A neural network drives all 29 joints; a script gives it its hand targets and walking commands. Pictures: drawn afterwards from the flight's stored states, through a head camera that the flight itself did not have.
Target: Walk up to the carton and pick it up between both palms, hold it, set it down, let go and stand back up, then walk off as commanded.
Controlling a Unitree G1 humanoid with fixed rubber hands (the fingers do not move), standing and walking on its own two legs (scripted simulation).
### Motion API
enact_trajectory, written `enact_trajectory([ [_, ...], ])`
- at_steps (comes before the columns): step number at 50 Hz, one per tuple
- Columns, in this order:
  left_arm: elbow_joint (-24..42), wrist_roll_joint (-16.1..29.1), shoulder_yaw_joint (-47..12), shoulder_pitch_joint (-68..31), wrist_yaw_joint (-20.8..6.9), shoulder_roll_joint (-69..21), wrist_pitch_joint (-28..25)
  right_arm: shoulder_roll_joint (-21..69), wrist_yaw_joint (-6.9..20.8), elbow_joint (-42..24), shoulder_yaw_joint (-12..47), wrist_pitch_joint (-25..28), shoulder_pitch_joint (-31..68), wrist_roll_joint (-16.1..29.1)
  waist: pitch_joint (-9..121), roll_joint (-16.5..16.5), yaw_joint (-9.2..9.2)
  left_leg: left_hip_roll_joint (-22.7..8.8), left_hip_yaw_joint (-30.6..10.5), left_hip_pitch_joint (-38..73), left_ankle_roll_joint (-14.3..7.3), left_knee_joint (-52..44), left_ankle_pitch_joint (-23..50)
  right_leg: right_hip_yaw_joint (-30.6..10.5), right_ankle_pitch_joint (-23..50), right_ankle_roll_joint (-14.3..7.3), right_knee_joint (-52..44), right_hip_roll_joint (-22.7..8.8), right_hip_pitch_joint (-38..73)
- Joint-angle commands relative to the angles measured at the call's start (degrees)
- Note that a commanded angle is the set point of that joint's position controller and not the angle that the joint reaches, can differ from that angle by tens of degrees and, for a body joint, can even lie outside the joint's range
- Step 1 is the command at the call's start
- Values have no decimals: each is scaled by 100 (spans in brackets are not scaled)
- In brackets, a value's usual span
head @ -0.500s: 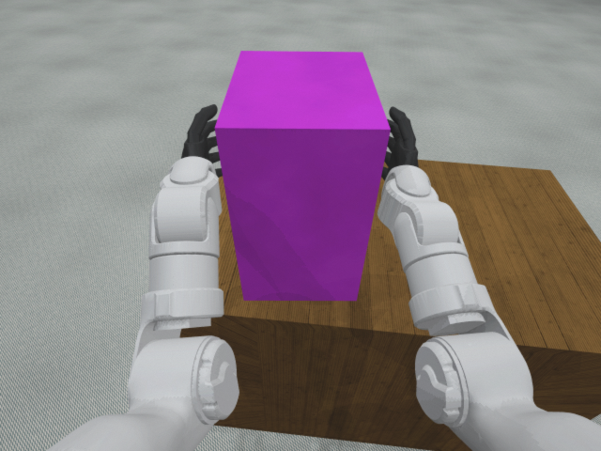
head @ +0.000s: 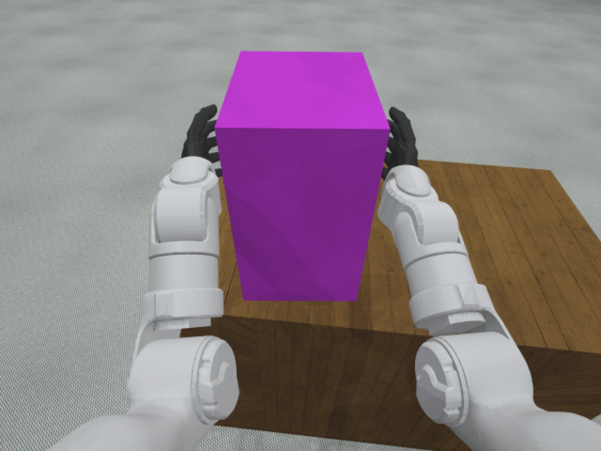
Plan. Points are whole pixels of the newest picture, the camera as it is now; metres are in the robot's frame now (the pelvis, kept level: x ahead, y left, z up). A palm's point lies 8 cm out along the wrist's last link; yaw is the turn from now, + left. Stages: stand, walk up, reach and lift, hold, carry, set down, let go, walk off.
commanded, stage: hold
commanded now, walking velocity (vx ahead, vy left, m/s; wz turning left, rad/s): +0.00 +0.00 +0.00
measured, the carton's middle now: (300, 180) +0.41 +0.01 +0.18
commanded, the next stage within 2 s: set down in 0.70 s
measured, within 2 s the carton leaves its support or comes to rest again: neither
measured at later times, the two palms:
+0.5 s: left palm (199, 166) +0.38 +0.14 +0.22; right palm (399, 170) +0.39 -0.11 +0.21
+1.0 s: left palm (202, 160) +0.40 +0.14 +0.21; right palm (398, 163) +0.40 -0.11 +0.21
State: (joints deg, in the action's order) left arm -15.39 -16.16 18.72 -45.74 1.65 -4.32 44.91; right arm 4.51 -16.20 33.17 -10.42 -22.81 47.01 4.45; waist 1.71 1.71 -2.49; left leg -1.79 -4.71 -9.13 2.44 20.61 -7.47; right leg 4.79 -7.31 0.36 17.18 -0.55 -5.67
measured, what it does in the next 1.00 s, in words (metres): stands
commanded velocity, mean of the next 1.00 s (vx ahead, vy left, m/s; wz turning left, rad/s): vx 0.00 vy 0.00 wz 0.00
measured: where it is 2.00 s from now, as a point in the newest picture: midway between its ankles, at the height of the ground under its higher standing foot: outside the picture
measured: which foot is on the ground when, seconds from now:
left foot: down 0.00-1.00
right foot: down 0.00-1.00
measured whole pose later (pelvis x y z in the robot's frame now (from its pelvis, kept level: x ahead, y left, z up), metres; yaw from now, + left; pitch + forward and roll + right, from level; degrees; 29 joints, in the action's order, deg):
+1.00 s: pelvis +0.00 +0.00 +0.00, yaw +0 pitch -4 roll -1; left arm -20.1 -20.1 21.1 -46.4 -2.5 -4.3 32.6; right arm 4.5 -15.9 38.0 -10.5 -10.8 48.2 3.3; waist 0.2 2.0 -2.5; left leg -1.8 -4.7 -8.5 2.4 20.0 -7.6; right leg 4.8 -7.7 0.3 17.2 -0.6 -5.3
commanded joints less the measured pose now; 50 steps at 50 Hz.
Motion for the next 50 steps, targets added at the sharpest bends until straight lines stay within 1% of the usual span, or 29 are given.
enact_trajectory([
  [1,592,488,-2868,-3981,-715,-3471,-328,3135,512,-1480,2919,255,5094,1272,2510,-536,-229,444,445,898,-79,-177,437,2,251,293,-98,468,1300],
  [3,897,635,-3080,-4150,-663,-3582,-400,3213,544,-1695,2993,317,5166,1327,2913,-593,-217,416,432,1006,-47,-120,643,10,454,317,-24,500,1321],
  [11,719,560,-2968,-4230,-706,-3453,-397,3170,560,-1316,2823,266,5050,1195,2524,-542,-285,416,433,882,-92,-213,323,-12,135,285,-75,454,1251],
  [13,823,624,-3018,-4145,-669,-3539,-414,3207,548,-1704,2962,331,5233,1312,2889,-550,-230,434,423,999,-82,-153,670,0,461,286,-29,487,1332],
  [14,786,604,-3045,-4063,-660,-3576,-394,3208,534,-1633,2962,312,5172,1308,2876,-541,-280,458,429,1052,-44,-105,757,-8,542,275,-27,493,1403],
  [16,871,540,-2965,-4119,-687,-3448,-383,3176,535,-1397,2954,264,4916,1311,2680,-588,-246,448,448,1035,-45,-138,679,27,436,294,-21,496,1348],
  [17,1010,622,-3078,-4092,-673,-3515,-391,3168,528,-1689,3036,302,5083,1394,2918,-585,-229,451,435,1128,-19,-63,895,17,599,300,-2,509,1386],
  [18,761,590,-2987,-4072,-679,-3460,-374,3130,521,-1486,2985,248,5043,1337,2637,-552,-266,460,415,963,-45,-110,679,21,427,300,-50,496,1288],
  [19,694,524,-2909,-4056,-705,-3492,-363,3182,512,-1592,2966,271,5143,1279,2675,-478,-212,448,438,943,-98,-160,504,7,284,307,-77,477,1328],
  [20,1023,631,-3085,-4277,-676,-3526,-439,3270,527,-1700,3019,328,5184,1310,2999,-600,-214,435,453,1088,-67,-129,704,-9,468,300,-29,474,1368],
  [22,1082,665,-3169,-4209,-650,-3520,-409,3232,503,-1739,3076,285,5087,1345,2916,-566,-279,445,416,1121,-37,-56,873,11,623,312,-20,497,1368],
  [24,834,566,-2957,-4209,-674,-3386,-393,3230,506,-1474,2998,230,5076,1313,2693,-555,-225,476,455,986,-82,-136,577,-18,388,309,-76,456,1298],
  [25,864,599,-3004,-4217,-670,-3489,-403,3245,518,-1676,3012,291,5235,1303,2883,-523,-247,458,468,1034,-59,-130,617,19,401,291,-55,483,1315],
  [26,741,538,-2929,-4054,-660,-3419,-390,3182,514,-1499,2976,252,5058,1297,2731,-524,-212,445,451,1007,-70,-126,579,25,356,320,-57,477,1227],
  [28,710,592,-2949,-4134,-680,-3470,-383,3214,524,-1464,2923,255,5133,1284,2652,-475,-256,454,458,976,-92,-177,451,-2,254,298,-81,464,1240],
  [31,877,622,-3011,-4038,-673,-3458,-357,3217,511,-1760,3050,280,5175,1380,2828,-531,-189,487,457,1033,-76,-110,761,2,568,314,-31,470,1353],
  [32,686,541,-2911,-4048,-684,-3411,-349,3150,498,-1598,2996,243,5142,1334,2672,-538,-226,480,438,983,-104,-143,539,-14,374,322,-80,458,1276],
  [35,846,627,-2980,-4179,-693,-3435,-387,3213,516,-1585,2954,249,5126,1308,2751,-461,-267,469,447,941,-104,-161,452,-9,363,327,-50,470,1317],
  [36,907,591,-2896,-3865,-750,-3534,-512,3270,572,-1608,2872,380,5153,1201,2879,-278,-181,485,409,990,-175,-209,484,-78,609,231,-135,544,1434],
  [38,798,504,-2781,-3911,-799,-3636,-632,3242,589,-1537,2734,506,5161,1016,2685,-209,-243,485,417,1072,-178,-223,482,-56,658,201,-141,519,1452],
  [39,673,423,-2619,-4074,-844,-3627,-696,3262,627,-1454,2565,623,5278,883,2679,-246,-240,489,462,1063,-181,-267,282,-65,415,196,-165,489,1331],
  [40,707,386,-2601,-3930,-848,-3602,-750,3253,651,-1316,2572,685,5120,834,2694,-262,-184,480,485,1129,-174,-254,396,-35,510,203,-130,496,1404],
  [42,441,182,-2339,-3928,-922,-3517,-922,3175,715,-1207,2261,939,5129,470,2410,-230,-198,467,554,1078,-177,-409,58,22,158,241,-204,458,1398],
  [45,-183,-99,-1876,-3789,-1112,-3223,-1202,3025,855,-696,1672,1366,4736,-149,1937,-112,-167,463,704,902,-234,-602,-583,134,-492,281,-259,367,1321],
  [46,-573,-220,-1709,-3612,-1181,-3083,-1282,3011,893,-509,1479,1494,4533,-348,1736,-13,-216,475,722,864,-256,-667,-756,188,-609,348,-280,340,1308],
  [47,-719,-301,-1550,-3528,-1260,-3017,-1404,3043,932,-394,1353,1634,4397,-502,1656,56,-141,465,754,819,-279,-703,-830,217,-672,357,-273,323,1341],
  [48,-890,-321,-1478,-3583,-1296,-2927,-1467,2940,963,-311,1241,1741,4384,-606,1597,13,-116,454,791,744,-335,-771,-962,248,-765,369,-272,307,1291],
  [49,-963,-318,-1422,-3491,-1317,-2895,-1580,2996,981,-263,1219,1873,4270,-700,1646,185,-93,469,831,761,-322,-759,-917,301,-657,424,-241,301,1434],
  [50,-913,-241,-1429,-3612,-1333,-2922,-1683,2958,985,-230,1164,1983,4277,-704,1689,114,-135,455,834,805,-304,-772,-832,304,-596,432,-252,299,1414],
])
